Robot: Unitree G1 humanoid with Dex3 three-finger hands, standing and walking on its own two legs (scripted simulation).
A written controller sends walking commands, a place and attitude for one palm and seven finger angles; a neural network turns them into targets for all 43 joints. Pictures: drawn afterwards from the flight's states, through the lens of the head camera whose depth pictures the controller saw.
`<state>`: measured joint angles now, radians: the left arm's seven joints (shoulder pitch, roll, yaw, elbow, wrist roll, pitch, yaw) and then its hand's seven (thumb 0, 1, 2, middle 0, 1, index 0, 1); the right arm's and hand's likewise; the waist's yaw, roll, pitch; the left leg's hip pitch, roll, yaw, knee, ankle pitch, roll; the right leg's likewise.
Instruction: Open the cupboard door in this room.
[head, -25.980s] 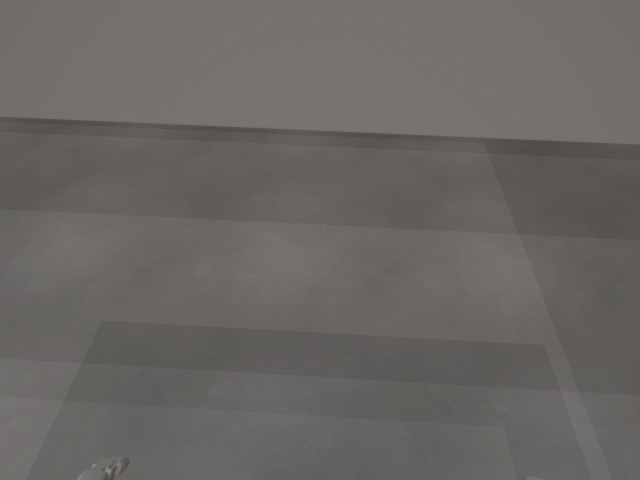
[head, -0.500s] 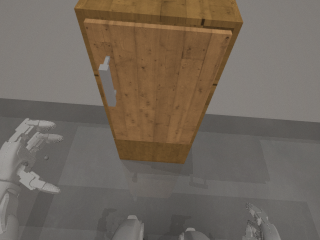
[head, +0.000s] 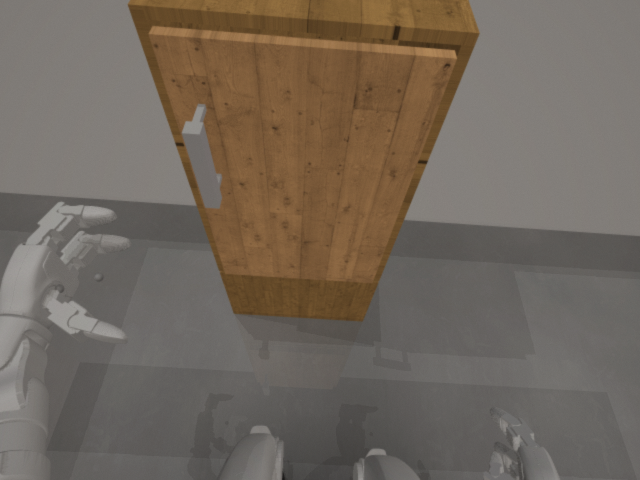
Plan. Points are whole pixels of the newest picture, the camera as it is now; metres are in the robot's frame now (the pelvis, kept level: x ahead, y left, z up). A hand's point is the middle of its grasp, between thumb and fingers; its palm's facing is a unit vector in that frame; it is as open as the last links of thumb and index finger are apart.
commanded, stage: move the hooked fingers beside the handle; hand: left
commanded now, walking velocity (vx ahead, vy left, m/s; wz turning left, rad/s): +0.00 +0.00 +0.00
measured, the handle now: (207, 159) +0.54 +0.19 +0.04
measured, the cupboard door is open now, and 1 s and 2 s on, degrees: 0 0 0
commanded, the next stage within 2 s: none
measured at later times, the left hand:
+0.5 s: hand (121, 233) +0.39 +0.27 +0.05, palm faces -0.01 -1.00 -0.02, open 14.0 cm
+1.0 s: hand (145, 191) +0.46 +0.26 +0.04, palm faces +0.00 -1.00 -0.02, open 14.0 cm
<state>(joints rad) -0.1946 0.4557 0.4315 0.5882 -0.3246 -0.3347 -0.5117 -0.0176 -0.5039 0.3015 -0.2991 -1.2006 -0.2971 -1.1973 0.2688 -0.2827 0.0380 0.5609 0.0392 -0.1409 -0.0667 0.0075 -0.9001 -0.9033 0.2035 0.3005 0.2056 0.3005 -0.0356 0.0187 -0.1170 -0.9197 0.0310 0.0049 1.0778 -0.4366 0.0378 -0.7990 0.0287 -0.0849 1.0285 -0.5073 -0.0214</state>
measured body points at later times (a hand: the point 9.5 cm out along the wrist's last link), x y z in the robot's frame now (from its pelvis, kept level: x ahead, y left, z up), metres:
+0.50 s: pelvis +0.00 +0.01 +0.00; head +0.09 +0.03 +0.44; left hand +0.39 +0.32 +0.05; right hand +0.09 -0.26 -0.10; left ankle +0.05 +0.09 -0.66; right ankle +0.00 -0.11 -0.66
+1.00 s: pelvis +0.00 +0.02 -0.02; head +0.13 +0.04 +0.41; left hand +0.46 +0.32 +0.05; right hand +0.03 -0.26 -0.12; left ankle +0.05 +0.09 -0.66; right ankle +0.00 -0.11 -0.66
